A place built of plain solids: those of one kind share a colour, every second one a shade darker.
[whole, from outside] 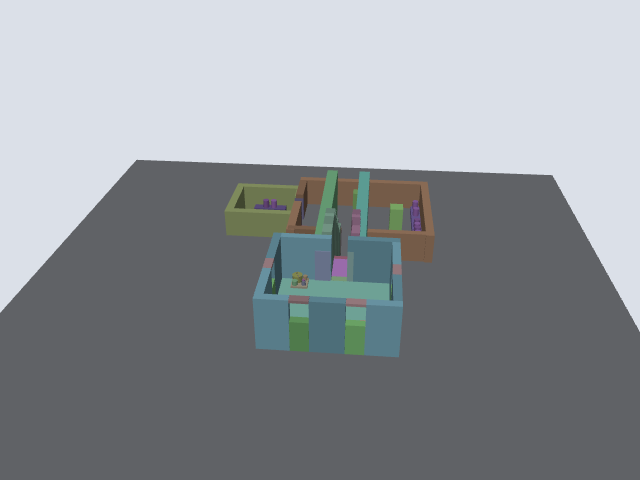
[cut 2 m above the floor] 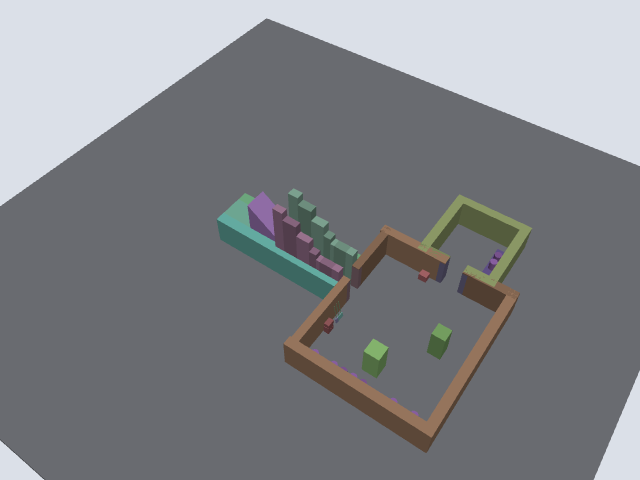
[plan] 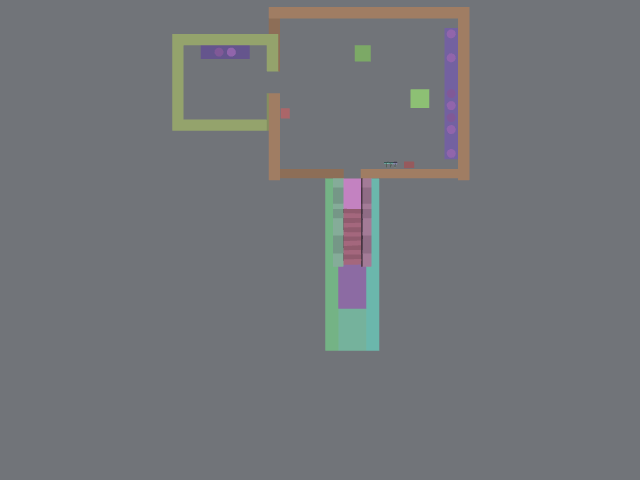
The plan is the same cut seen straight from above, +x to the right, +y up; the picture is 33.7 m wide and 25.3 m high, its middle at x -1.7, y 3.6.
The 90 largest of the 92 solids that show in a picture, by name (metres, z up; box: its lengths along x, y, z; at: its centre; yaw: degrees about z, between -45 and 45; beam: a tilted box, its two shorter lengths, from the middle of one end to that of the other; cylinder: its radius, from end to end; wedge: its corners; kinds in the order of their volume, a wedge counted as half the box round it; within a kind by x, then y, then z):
{
 "wall_chamber_1": {"box": [0.6, 4.58, 2.53], "at": [-4.1, 9.04, 0.96]},
 "wall_chamber_2": {"box": [0.6, 3.4, 2.53], "at": [-4.1, 14.18, 0.96]},
 "wall_chamber_3": {"box": [3.86, 0.5, 2.53], "at": [-2.37, 7.1, 0.96]},
 "wall_chamber_4": {"box": [10.58, 0.6, 2.53], "at": [0.89, 15.58, 0.96]},
 "wall_chamber_5": {"box": [5.63, 0.5, 2.53], "at": [3.26, 7.1, 0.96]},
 "wall_chamber_6": {"box": [0.6, 9.13, 2.53], "at": [5.88, 11.31, 0.96]},
 "mass_rock_left_1": {"box": [0.7, 9.08, 7.2], "at": [-1.08, 2.31, 3.3]},
 "mass_rock_right_1": {"box": [0.7, 9.08, 7.2], "at": [1.08, 2.31, 3.3]},
 "wall_yard_1": {"box": [0.45, 2.7, 3.0], "at": [-3.47, -7.23, 5.52]},
 "wall_yard_2": {"box": [0.45, 2.7, 3.0], "at": [-3.47, -3.58, 5.52]},
 "wall_yard_3": {"box": [1.68, 0.45, 3.0], "at": [-2.85, -8.36, 5.52]},
 "wall_yard_4": {"box": [3.25, 0.45, 3.0], "at": [-2.07, -2.46, 5.52]},
 "wall_yard_5": {"box": [1.73, 0.45, 3.0], "at": [-0.2, -8.36, 5.52]},
 "wall_yard_6": {"box": [2.85, 0.45, 3.0], "at": [1.87, -2.46, 5.52]},
 "wall_yard_7": {"box": [1.68, 0.45, 3.0], "at": [2.46, -8.36, 5.52]},
 "wall_yard_8": {"box": [0.45, 2.7, 3.0], "at": [3.07, -7.23, 5.52]},
 "wall_yard_9": {"box": [0.45, 2.7, 3.0], "at": [3.07, -3.58, 5.52]},
 "wall_side_chamber_1": {"box": [0.6, 5.11, 2.38], "at": [-9.19, 11.91, 0.89]},
 "wall_side_chamber_2": {"box": [5.59, 0.6, 2.38], "at": [-6.7, 9.65, 0.89]},
 "wall_side_chamber_3": {"box": [5.59, 0.6, 2.38], "at": [-6.7, 14.16, 0.89]},
 "wall_side_chamber_4": {"box": [0.6, 1.98, 2.38], "at": [-4.2, 10.34, 0.89]},
 "wall_side_chamber_5": {"box": [0.6, 1.98, 2.38], "at": [-4.2, 13.47, 0.89]},
 "fill_under_steps_1": {"wedge": [[-0.74, -0.02, -0.3], [-0.74, -0.02, 4.06], [-0.74, 5.41, -0.3], [-0.74, 5.41, -0.24], [0.74, -0.02, -0.3], [0.74, -0.02, 4.06], [0.74, 5.41, -0.3], [0.74, 5.41, -0.24]]},
 "mass_under_head_1": {"box": [1.48, 2.22, 4.32], "at": [0.0, -1.12, 1.86]},
 "floor_yard_1": {"box": [6.09, 5.45, 0.3], "at": [-0.2, -5.41, 4.17]},
 "rock_left_1": {"wedge": [[-1.01, -2.23, 3.82], [-1.01, -2.23, 7.2], [-1.01, -1.31, 3.82], [-1.01, -1.31, 7.2], [-0.47, -2.23, 7.2], [-0.47, -1.31, 7.2], [-0.46, -2.23, 3.82], [-0.46, -1.31, 3.82]]},
 "rock_left_2": {"wedge": [[-1.01, -1.31, 3.82], [-1.01, -1.31, 7.2], [-1.01, -0.35, 3.82], [-1.01, -0.35, 7.2], [-0.47, -1.31, 7.2], [-0.47, -0.35, 7.2], [-0.46, -1.31, 3.82], [-0.46, -0.35, 3.82]]},
 "rock_left_3": {"wedge": [[-1.01, -0.35, 3.82], [-1.01, -0.35, 7.2], [-1.01, 0.0, 3.82], [-1.01, 0.0, 7.2], [-0.47, -0.35, 7.2], [-0.47, 0.0, 7.2], [-0.46, -0.35, 3.82], [-0.46, 0.0, 3.82]]},
 "rock_left_4": {"wedge": [[-1.01, 0.0, 3.28], [-1.01, 0.0, 7.2], [-1.01, 0.65, 3.28], [-1.01, 0.65, 7.2], [-0.47, 0.0, 7.2], [-0.47, 0.65, 7.2], [-0.46, 0.0, 3.28], [-0.46, 0.65, 3.28]]},
 "rock_left_5": {"wedge": [[-1.01, 0.65, 2.55], [-1.01, 0.65, 6.66], [-1.01, 1.54, 2.55], [-1.01, 1.54, 6.66], [-0.47, 0.65, 6.66], [-0.47, 1.54, 6.66], [-0.46, 0.65, 2.55], [-0.46, 1.54, 2.55]]},
 "rock_left_6": {"wedge": [[-1.01, 2.2, 1.44], [-1.01, 2.2, 5.39], [-1.01, 2.88, 1.44], [-1.01, 2.88, 5.39], [-0.47, 2.2, 5.39], [-0.47, 2.88, 5.39], [-0.46, 2.2, 1.44], [-0.46, 2.88, 1.44]]},
 "rock_left_7": {"wedge": [[-1.01, 2.88, 0.66], [-1.01, 2.88, 4.82], [-1.01, 3.84, 0.66], [-1.01, 3.84, 4.82], [-0.47, 2.88, 4.82], [-0.47, 3.84, 4.82], [-0.46, 2.88, 0.66], [-0.46, 3.84, 0.66]]},
 "rock_left_8": {"wedge": [[-1.01, 3.84, -0.09], [-1.01, 3.84, 4.04], [-1.01, 4.75, -0.09], [-1.01, 4.75, 4.04], [-0.47, 3.84, 4.04], [-0.47, 4.75, 4.04], [-0.46, 3.84, -0.09], [-0.46, 4.75, -0.09]]},
 "rock_left_9": {"wedge": [[-1.01, 4.75, -0.5], [-1.01, 4.75, 3.29], [-1.01, 5.24, -0.5], [-1.01, 5.24, 3.29], [-0.47, 4.75, 3.29], [-0.47, 5.24, 3.29], [-0.46, 4.75, -0.5], [-0.46, 5.24, -0.5]]},
 "rock_left_10": {"wedge": [[-1.01, 5.24, -0.5], [-1.01, 5.24, 2.88], [-1.01, 5.51, -0.5], [-1.01, 5.51, 2.88], [-0.47, 5.24, 2.88], [-0.47, 5.51, 2.88], [-0.46, 5.24, -0.5], [-0.46, 5.51, -0.5]]},
 "rock_left_11": {"wedge": [[-1.01, 5.51, -0.5], [-1.01, 5.51, 2.88], [-1.01, 6.36, -0.5], [-1.01, 6.36, 2.88], [-0.47, 5.51, 2.88], [-0.47, 6.36, 2.88], [-0.46, 5.51, -0.5], [-0.46, 6.36, -0.5]]},
 "rock_left_12": {"wedge": [[-1.01, 6.36, -0.5], [-1.01, 6.36, 2.88], [-1.01, 6.85, -0.5], [-1.01, 6.85, 2.88], [-0.47, 6.36, 2.88], [-0.47, 6.85, 2.88], [-0.46, 6.36, -0.5], [-0.46, 6.85, -0.5]]},
 "rock_right_1": {"wedge": [[0.42, 2.88, 0.66], [0.45, 3.84, 0.66], [0.54, 2.88, 4.82], [0.56, 3.84, 4.82], [1.01, 2.88, 0.66], [1.01, 2.88, 4.82], [1.01, 3.84, 0.66], [1.01, 3.84, 4.82]]},
 "rock_right_2": {"wedge": [[0.42, 3.84, -0.09], [0.45, 4.75, -0.09], [0.54, 3.84, 4.04], [0.56, 4.75, 4.04], [1.01, 3.84, -0.09], [1.01, 3.84, 4.04], [1.01, 4.75, -0.09], [1.01, 4.75, 4.04]]},
 "rock_right_3": {"wedge": [[0.43, 0.0, 3.28], [0.46, 0.65, 3.28], [0.54, 0.0, 7.2], [0.58, 0.65, 7.2], [1.02, 0.0, 3.28], [1.02, 0.0, 7.2], [1.02, 0.65, 3.28], [1.02, 0.65, 7.2]]},
 "rock_right_4": {"wedge": [[0.43, 4.75, -0.5], [0.45, 5.24, -0.5], [0.54, 4.75, 3.29], [0.55, 5.24, 3.29], [1.01, 4.75, -0.5], [1.01, 4.75, 3.29], [1.01, 5.24, -0.5], [1.01, 5.24, 3.29]]},
 "rock_right_5": {"wedge": [[0.44, 2.2, 1.44], [0.45, 2.88, 1.44], [0.55, 2.2, 5.39], [0.56, 2.88, 5.39], [1.02, 2.2, 1.44], [1.02, 2.2, 5.39], [1.02, 2.88, 1.44], [1.02, 2.88, 5.39]]},
 "rock_right_6": {"wedge": [[0.45, 5.24, -0.5], [0.45, 5.51, -0.5], [0.54, 5.24, 2.88], [0.54, 5.51, 2.88], [1.01, 5.24, -0.5], [1.01, 5.24, 2.88], [1.01, 5.51, -0.5], [1.01, 5.51, 2.88]]},
 "rock_right_7": {"wedge": [[0.45, 5.51, -0.5], [0.45, 6.36, -0.5], [0.54, 5.51, 2.88], [0.54, 6.36, 2.88], [1.01, 5.51, -0.5], [1.01, 5.51, 2.88], [1.01, 6.36, -0.5], [1.01, 6.36, 2.88]]},
 "rock_right_8": {"wedge": [[0.45, 6.36, -0.5], [0.45, 6.85, -0.5], [0.54, 6.36, 2.88], [0.54, 6.85, 2.88], [1.01, 6.36, -0.5], [1.01, 6.36, 2.88], [1.01, 6.85, -0.5], [1.01, 6.85, 2.88]]},
 "rock_right_9": {"wedge": [[0.46, -0.35, 3.82], [0.52, -1.31, 3.82], [0.56, -0.35, 7.2], [0.61, -1.31, 7.2], [1.06, -1.31, 3.82], [1.06, -1.31, 7.2], [1.06, -0.35, 3.82], [1.06, -0.35, 7.2]]},
 "rock_right_10": {"wedge": [[0.5, -2.23, 3.82], [0.52, -1.31, 3.82], [0.6, -2.23, 7.2], [0.61, -1.31, 7.2], [1.08, -2.23, 3.82], [1.08, -2.23, 7.2], [1.08, -1.31, 3.82], [1.08, -1.31, 7.2]]},
 "pillar_1": {"box": [0.85, 0.85, 2.28], "at": [0.55, 13.44, 1.09]},
 "pillar_2": {"box": [0.98, 0.98, 2.28], "at": [3.56, 11.05, 1.09]},
 "bench_1": {"box": [2.59, 0.72, 0.55], "at": [-6.7, 13.5, 0.22]},
 "bench_2": {"box": [0.72, 6.93, 0.51], "at": [5.22, 11.31, 0.2]},
 "wall_yard_under_light_1": {"box": [0.45, 0.95, 1.75], "at": [-3.47, -5.41, 4.89]},
 "wall_yard_under_light_2": {"box": [0.95, 0.45, 1.75], "at": [-1.54, -8.36, 4.89]},
 "wall_yard_under_light_3": {"box": [0.95, 0.45, 1.75], "at": [1.14, -8.36, 4.89]},
 "floor_lower_1": {"box": [1.84, 1.97, 0.4], "at": [0.0, 5.86, -0.2]},
 "floor_upper_1": {"box": [1.84, 1.93, 0.4], "at": [0.0, -1.27, 4.12]},
 "tread_1": {"wedge": [[-0.74, 2.3, 1.83], [-0.74, 2.3, 2.32], [-0.74, 2.57, 1.83], [-0.74, 2.57, 2.31], [0.74, 2.3, 1.83], [0.74, 2.3, 2.34], [0.74, 2.61, 1.83], [0.74, 2.61, 2.32]]},
 "tread_2": {"wedge": [[-0.74, 2.53, 1.63], [-0.74, 2.53, 2.12], [-0.74, 2.84, 1.63], [-0.74, 2.84, 2.1], [0.74, 2.57, 1.63], [0.74, 2.57, 2.14], [0.74, 2.83, 1.63], [0.74, 2.83, 2.13]]},
 "tread_3": {"wedge": [[-0.74, 2.8, 1.43], [-0.74, 2.8, 1.93], [-0.74, 3.05, 1.43], [-0.74, 3.05, 1.91], [0.74, 2.78, 1.43], [0.74, 2.78, 1.93], [0.74, 3.08, 1.43], [0.74, 3.08, 1.92]]},
 "tread_4": {"wedge": [[-0.74, 3.01, 1.22], [-0.74, 3.01, 1.72], [-0.74, 3.27, 1.22], [-0.74, 3.27, 1.71], [0.74, 3.04, 1.22], [0.74, 3.04, 1.73], [0.74, 3.34, 1.22], [0.74, 3.34, 1.71]]},
 "tread_5": {"wedge": [[-0.74, 3.23, 1.03], [-0.74, 3.23, 1.52], [-0.74, 3.53, 1.03], [-0.74, 3.53, 1.51], [0.74, 3.29, 1.03], [0.74, 3.29, 1.51], [0.74, 3.58, 1.03], [0.74, 3.58, 1.5]]},
 "tread_6": {"wedge": [[-0.74, 3.49, 0.84], [-0.74, 3.49, 1.33], [-0.74, 3.78, 0.84], [-0.74, 3.78, 1.32], [0.74, 3.54, 0.84], [0.74, 3.54, 1.32], [0.74, 3.79, 0.84], [0.74, 3.79, 1.31]]},
 "tread_7": {"wedge": [[-0.74, 3.74, 0.64], [-0.74, 3.74, 1.14], [-0.74, 4.02, 0.64], [-0.74, 4.02, 1.13], [0.74, 3.75, 0.64], [0.74, 3.75, 1.14], [0.74, 4.0, 0.64], [0.74, 4.0, 1.13]]},
 "tread_8": {"wedge": [[-0.74, 3.98, 0.44], [-0.74, 3.98, 0.95], [-0.74, 4.26, 0.44], [-0.74, 4.26, 0.93], [0.74, 3.96, 0.44], [0.74, 3.96, 0.94], [0.74, 4.28, 0.44], [0.74, 4.28, 0.93]]},
 "tread_9": {"wedge": [[-0.74, 4.22, 0.24], [-0.74, 4.22, 0.74], [-0.74, 4.49, 0.24], [-0.74, 4.49, 0.73], [0.74, 4.24, 0.24], [0.74, 4.24, 0.73], [0.74, 4.51, 0.24], [0.74, 4.51, 0.72]]},
 "tread_10": {"wedge": [[-0.74, 4.45, 0.04], [-0.74, 4.45, 0.54], [-0.74, 4.75, 0.04], [-0.74, 4.75, 0.53], [0.74, 4.47, 0.04], [0.74, 4.47, 0.54], [0.74, 4.76, 0.04], [0.74, 4.76, 0.53]]},
 "tread_11": {"wedge": [[-0.74, 4.71, -0.16], [-0.74, 4.71, 0.33], [-0.74, 5.02, -0.16], [-0.74, 5.02, 0.31], [0.74, 4.71, -0.16], [0.74, 4.71, 0.35], [0.74, 4.99, -0.16], [0.74, 4.99, 0.34]]},
 "tread_12": {"wedge": [[-0.74, 4.99, -0.3], [-0.74, 4.99, 0.14], [-0.74, 5.24, -0.3], [-0.74, 5.24, 0.13], [0.74, 4.95, -0.3], [0.74, 4.95, 0.15], [0.74, 5.24, -0.3], [0.74, 5.24, 0.13]]},
 "cask_1": {"cylinder": 0.23, "from": [-7.02, 13.5, 0.5], "to": [-7.02, 13.5, 1.12]},
 "cask_2": {"cylinder": 0.23, "from": [-6.37, 13.5, 0.5], "to": [-6.37, 13.5, 1.12]},
 "cask_3": {"cylinder": 0.23, "from": [5.22, 8.16, 0.46], "to": [5.22, 8.16, 1.08]},
 "cask_4": {"cylinder": 0.23, "from": [5.22, 9.42, 0.46], "to": [5.22, 9.42, 1.08]},
 "cask_5": {"cylinder": 0.23, "from": [5.22, 10.05, 0.46], "to": [5.22, 10.05, 1.08]},
 "cask_6": {"cylinder": 0.23, "from": [5.22, 10.68, 0.46], "to": [5.22, 10.68, 1.08]},
 "cask_7": {"cylinder": 0.23, "from": [5.22, 11.31, 0.46], "to": [5.22, 11.31, 1.08]},
 "cask_8": {"cylinder": 0.23, "from": [5.22, 13.2, 0.46], "to": [5.22, 13.2, 1.08]},
 "cask_9": {"cylinder": 0.23, "from": [5.22, 14.46, 0.46], "to": [5.22, 14.46, 1.08]},
 "jamb_side_mouth_1": {"box": [0.7, 0.35, 1.95], "at": [-4.15, 11.16, 0.93]},
 "jamb_side_mouth_2": {"box": [0.7, 0.35, 1.95], "at": [-4.15, 12.66, 0.93]},
 "jamb_chamber_mouth_1": {"box": [0.35, 0.5, 2.0], "at": [-0.62, 7.1, 0.95]},
 "jamb_chamber_mouth_2": {"box": [0.35, 0.5, 2.0], "at": [0.62, 7.1, 0.95]},
 "jamb_cellar_door_1": {"box": [0.35, 0.45, 1.95], "at": [0.62, -2.46, 5.29]},
 "wall_yard_over_light_1": {"box": [0.45, 0.95, 0.15], "at": [-3.47, -5.41, 6.95]},
 "wall_yard_over_light_2": {"box": [0.95, 0.45, 0.15], "at": [-1.54, -8.36, 6.95]},
 "wall_yard_over_light_3": {"box": [0.95, 0.45, 0.15], "at": [1.14, -8.36, 6.95]},
 "wall_yard_over_light_4": {"box": [0.45, 0.95, 0.15], "at": [3.07, -5.41, 6.95]},
 "threshold_cellar_door_1": {"box": [1.59, 0.45, 0.3], "at": [0.0, -2.46, 4.17]},
 "crate_chamber_1": {"box": [0.47, 0.54, 0.54], "at": [-3.54, 10.27, 0.22]},
 "tub_stand_yard_1": {"box": [0.93, 0.93, 0.12], "at": [-2.16, -3.18, 4.38]},
 "door_leaf_cellar_door_1": {"box": [0.87, 0.06, 1.93], "at": [-0.92, -2.72, 5.28]}
}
